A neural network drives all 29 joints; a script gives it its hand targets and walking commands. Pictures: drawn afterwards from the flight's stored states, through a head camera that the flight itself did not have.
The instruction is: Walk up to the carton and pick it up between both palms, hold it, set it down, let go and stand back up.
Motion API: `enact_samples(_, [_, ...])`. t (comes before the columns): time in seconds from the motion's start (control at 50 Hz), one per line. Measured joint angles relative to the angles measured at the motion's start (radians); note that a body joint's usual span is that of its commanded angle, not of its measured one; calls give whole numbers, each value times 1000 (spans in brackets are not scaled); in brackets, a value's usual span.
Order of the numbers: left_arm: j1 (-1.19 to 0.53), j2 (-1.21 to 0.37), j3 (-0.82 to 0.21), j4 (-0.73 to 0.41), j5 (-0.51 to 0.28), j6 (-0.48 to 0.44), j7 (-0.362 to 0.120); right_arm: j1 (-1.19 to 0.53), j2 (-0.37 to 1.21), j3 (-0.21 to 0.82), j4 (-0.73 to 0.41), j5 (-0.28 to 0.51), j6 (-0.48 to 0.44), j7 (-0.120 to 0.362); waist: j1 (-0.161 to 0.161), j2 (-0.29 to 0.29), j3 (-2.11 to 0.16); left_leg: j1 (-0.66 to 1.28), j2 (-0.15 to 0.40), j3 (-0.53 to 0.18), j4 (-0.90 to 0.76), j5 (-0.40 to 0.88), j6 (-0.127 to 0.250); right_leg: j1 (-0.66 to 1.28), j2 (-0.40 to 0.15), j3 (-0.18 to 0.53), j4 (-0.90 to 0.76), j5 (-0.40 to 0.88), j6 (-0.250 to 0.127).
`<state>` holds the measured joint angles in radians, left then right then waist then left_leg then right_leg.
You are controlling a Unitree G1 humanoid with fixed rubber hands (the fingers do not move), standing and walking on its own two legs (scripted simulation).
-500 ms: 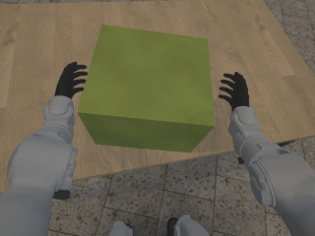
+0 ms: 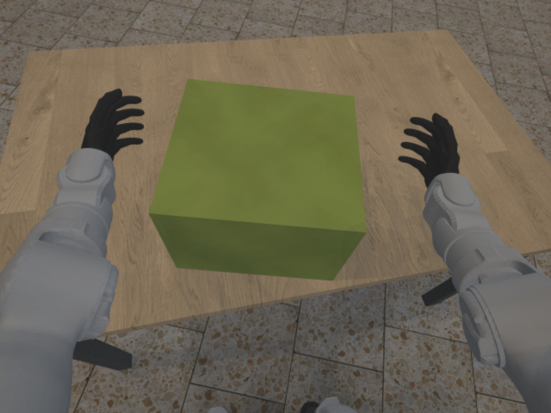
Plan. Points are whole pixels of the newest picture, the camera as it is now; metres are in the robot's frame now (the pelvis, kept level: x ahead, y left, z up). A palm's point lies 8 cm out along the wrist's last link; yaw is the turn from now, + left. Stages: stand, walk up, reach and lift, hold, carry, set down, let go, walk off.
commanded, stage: set down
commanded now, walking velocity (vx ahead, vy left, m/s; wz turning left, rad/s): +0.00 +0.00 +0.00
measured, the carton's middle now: (263, 184) +0.49 -0.01 -0.02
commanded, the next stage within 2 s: none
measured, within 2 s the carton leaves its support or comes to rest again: neither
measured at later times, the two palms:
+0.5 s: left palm (63, 147) +0.46 +0.24 +0.12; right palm (458, 168) +0.41 -0.24 +0.12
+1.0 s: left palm (58, 204) +0.41 +0.25 +0.08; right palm (448, 223) +0.35 -0.24 +0.07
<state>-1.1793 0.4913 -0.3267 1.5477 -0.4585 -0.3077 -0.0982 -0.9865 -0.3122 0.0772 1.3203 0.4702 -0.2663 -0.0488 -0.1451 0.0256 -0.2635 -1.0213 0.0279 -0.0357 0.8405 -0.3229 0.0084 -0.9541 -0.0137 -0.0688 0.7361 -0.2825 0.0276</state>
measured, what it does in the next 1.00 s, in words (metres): stands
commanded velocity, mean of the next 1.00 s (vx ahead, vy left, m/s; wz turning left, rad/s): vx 0.00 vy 0.00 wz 0.00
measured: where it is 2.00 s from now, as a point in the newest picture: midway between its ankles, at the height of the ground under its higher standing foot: outside the picture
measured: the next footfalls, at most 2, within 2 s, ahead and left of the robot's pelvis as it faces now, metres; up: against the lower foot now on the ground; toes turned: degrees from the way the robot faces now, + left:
none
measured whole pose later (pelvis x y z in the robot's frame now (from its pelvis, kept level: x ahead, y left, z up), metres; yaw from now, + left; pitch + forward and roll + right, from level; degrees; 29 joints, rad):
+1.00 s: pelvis +0.02 +0.00 +0.04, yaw +0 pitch +9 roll -2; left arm -0.66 0.49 -0.10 1.20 -0.37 -0.28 -0.17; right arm -0.50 -0.24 0.11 0.96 0.43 -0.24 -0.17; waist -0.09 -0.01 -0.10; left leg -0.48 0.02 -0.02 0.60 -0.28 0.01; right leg -0.43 -0.01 -0.03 0.49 -0.23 0.03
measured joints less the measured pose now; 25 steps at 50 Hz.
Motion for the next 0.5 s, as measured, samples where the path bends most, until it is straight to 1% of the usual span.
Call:
enact_samples(0.08, [3, 13, 10, -18, -9, 27, -2, 0, -16, 20, -52, 13, 42, -3, -2, -9, 10, 66, -3, 7, -42, 11, 0, 59, -1, 8, -33, 8, 0])
enact_samples(0.14, [10, 22, 22, -29, 1, 47, -12, -2, -21, 46, -63, 34, 64, -8, 1, -10, 23, 122, -2, 6, -76, 19, -1, 116, 1, 10, -70, 19, -1])
enact_samples(0.22, [6, 35, 5, -8, -16, 70, -27, 0, -15, 64, -65, 43, 98, -25, -1, -17, 44, 198, -5, 5, -121, 32, -2, 191, 1, 10, -114, 32, -2])
enact_samples(0.26, [16, 42, -1, -22, -20, 82, -31, 14, -10, 60, -82, 40, 110, -34, -2, -18, 47, 227, -6, 2, -141, 40, -4, 222, 1, 8, -138, 40, -3])
enact_samples(0.3, [31, 45, 11, -48, -13, 92, -35, 35, -6, 55, -110, 32, 119, -40, 0, -20, 49, 255, -5, 1, -162, 47, -6, 252, 3, 8, -163, 49, -4])
enact_samples(0.38, [57, 47, 34, -65, 12, 104, -49, 70, 3, 56, -128, 25, 136, -55, 3, -33, 76, 328, -6, 1, -204, 60, -5, 325, 4, 9, -207, 64, -5])
enact_samples(0.5, [181, 26, 73, -97, 51, 73, -63, 191, 28, 51, -181, 1, 117, -74, 10, -46, 99, 417, -10, 3, -246, 69, -5, 411, 1, 13, -246, 72, -4])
